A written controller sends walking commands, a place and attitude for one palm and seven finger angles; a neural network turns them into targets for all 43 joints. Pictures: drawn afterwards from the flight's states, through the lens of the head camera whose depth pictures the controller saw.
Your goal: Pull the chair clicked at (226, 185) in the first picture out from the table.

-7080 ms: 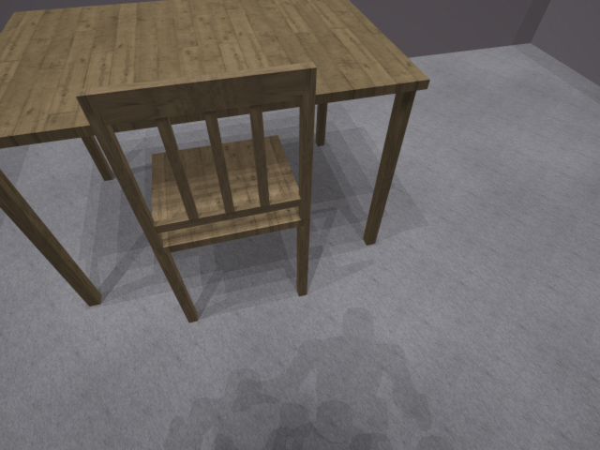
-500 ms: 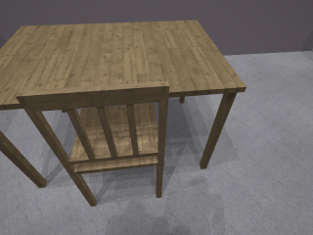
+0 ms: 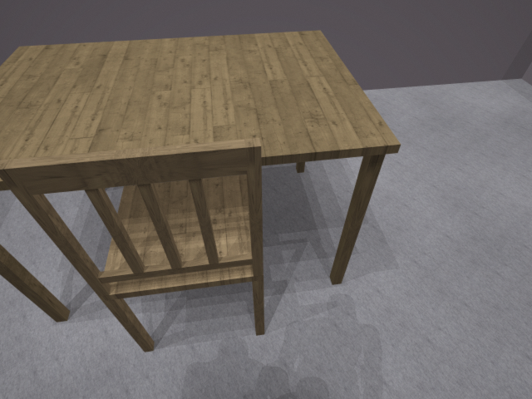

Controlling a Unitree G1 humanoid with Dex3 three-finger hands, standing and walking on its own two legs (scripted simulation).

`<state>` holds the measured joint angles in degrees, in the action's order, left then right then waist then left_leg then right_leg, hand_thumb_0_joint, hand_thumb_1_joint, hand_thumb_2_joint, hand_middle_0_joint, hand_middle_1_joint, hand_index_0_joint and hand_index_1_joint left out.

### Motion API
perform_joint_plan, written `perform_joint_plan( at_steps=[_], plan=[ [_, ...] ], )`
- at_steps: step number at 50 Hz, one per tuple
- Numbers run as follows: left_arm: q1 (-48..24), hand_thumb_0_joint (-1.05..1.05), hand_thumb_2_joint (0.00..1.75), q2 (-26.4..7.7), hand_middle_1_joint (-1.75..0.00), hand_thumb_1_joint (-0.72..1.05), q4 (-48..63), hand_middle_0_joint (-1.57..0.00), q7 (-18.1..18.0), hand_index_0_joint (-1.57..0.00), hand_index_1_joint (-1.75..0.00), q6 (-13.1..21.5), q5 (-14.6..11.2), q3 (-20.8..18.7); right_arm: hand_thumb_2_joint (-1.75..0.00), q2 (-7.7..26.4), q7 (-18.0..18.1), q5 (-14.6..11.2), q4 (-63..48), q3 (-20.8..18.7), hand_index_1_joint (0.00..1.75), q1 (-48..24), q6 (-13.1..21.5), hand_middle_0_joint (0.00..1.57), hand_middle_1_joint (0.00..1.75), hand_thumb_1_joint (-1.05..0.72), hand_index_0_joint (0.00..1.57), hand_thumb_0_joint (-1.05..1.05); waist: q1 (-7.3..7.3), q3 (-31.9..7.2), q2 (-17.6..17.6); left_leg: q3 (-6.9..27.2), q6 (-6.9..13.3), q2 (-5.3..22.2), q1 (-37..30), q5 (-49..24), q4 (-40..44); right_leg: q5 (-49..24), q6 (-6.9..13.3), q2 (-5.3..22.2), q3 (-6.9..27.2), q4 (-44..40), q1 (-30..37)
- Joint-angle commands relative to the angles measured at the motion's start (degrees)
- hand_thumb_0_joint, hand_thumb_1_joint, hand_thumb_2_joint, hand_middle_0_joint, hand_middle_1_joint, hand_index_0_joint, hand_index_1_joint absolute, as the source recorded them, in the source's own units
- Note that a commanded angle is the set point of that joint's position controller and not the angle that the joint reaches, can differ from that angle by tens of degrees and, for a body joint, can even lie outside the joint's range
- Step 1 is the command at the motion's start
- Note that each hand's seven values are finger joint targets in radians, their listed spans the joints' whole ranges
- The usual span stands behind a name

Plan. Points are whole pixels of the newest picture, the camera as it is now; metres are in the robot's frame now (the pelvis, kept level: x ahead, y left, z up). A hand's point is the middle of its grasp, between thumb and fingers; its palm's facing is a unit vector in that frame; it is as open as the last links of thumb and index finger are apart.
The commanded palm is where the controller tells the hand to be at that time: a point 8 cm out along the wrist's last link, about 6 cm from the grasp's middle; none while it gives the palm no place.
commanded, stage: look again from close up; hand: left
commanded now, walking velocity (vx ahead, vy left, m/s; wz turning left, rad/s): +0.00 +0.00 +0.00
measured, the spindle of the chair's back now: (163, 229) +0.48 +0.26 -0.09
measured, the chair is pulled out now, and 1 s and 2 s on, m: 0.00 0.00 0.00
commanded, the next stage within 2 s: none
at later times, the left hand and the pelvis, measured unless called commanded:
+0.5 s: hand out of the picture -0.02 +0.14 -0.17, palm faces +0.05 -0.98 -0.17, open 7.4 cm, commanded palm none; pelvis +0.01 -0.01 +0.00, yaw +0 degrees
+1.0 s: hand out of the picture -0.01 +0.14 -0.17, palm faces +0.05 -0.98 -0.18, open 7.4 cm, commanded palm none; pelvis +0.02 -0.01 +0.00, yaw +1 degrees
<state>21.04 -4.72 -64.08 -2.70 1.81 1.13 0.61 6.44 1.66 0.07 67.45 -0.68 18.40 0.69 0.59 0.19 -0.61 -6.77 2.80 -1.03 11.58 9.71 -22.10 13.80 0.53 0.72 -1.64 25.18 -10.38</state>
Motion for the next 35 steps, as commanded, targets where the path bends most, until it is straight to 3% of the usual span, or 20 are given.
perform_joint_plan(
  at_steps=[1,11,35],
  plan=[
    [6.21,0.0,0.9,-5.27,-0.3,0.9,0.61,-0.2,-0.4,-0.2,-0.3,0.31,-0.15,-1.16,-0.9,3.68,0.03,0.07,-0.94,-0.26,0.3,3.96,0.66,0.2,0.3,-0.9,0.2,0.0,-0.14,5.84,2.14,7.93,-0.97,6.67,-1.41,1.02,4.55,-1.18,1.49,5.38,6.34,-7.52,-6.31],
    [5.93,0.0,0.9,-5.6,-0.3,0.9,0.54,-0.2,-0.39,-0.2,-0.3,0.28,-0.17,-1.16,-0.9,3.86,0.15,0.15,-1.0,-0.17,0.3,3.63,0.58,0.2,0.3,-0.9,0.2,0.0,-0.21,5.64,0.66,7.99,-1.21,6.83,-2.11,0.29,4.5,-2.14,1.6,5.15,6.41,-7.76,-5.72],
    [5.47,0.0,0.9,-6.53,-0.3,0.9,0.0,-0.2,-0.3,-0.2,-0.3,0.37,-0.12,-1.38,-0.9,5.37,0.35,0.27,-1.18,-0.04,0.3,2.43,0.85,0.2,0.3,-0.9,0.2,0.0,-0.38,4.93,1.07,8.35,-1.15,7.22,-3.56,-3.3,4.65,-5.26,1.5,5.14,5.94,-7.56,-3.93]
  ],
)
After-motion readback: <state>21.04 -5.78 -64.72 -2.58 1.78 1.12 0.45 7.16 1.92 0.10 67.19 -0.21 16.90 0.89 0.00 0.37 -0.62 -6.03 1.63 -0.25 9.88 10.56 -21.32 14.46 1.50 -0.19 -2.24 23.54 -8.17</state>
